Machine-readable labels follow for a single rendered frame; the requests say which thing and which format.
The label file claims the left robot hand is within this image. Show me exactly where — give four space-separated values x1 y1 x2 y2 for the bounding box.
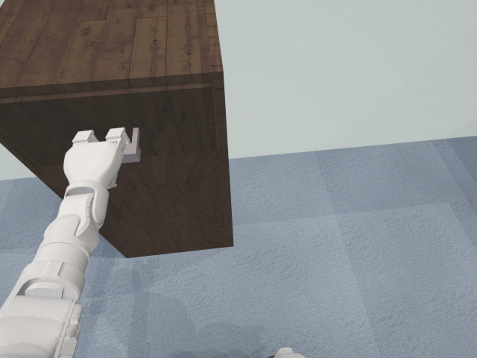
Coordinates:
63 128 130 189

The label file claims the left robot upper arm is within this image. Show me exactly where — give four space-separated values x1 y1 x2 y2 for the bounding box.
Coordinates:
0 295 83 358

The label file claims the handle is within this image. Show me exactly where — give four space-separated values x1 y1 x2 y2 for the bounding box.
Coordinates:
121 128 141 163

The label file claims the cabinet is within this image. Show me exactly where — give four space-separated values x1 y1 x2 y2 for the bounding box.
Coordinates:
0 0 234 258

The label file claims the drawer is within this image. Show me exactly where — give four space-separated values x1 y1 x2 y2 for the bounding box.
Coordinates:
0 81 218 167

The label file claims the left robot forearm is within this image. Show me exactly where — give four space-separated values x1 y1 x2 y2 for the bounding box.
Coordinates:
0 181 109 321

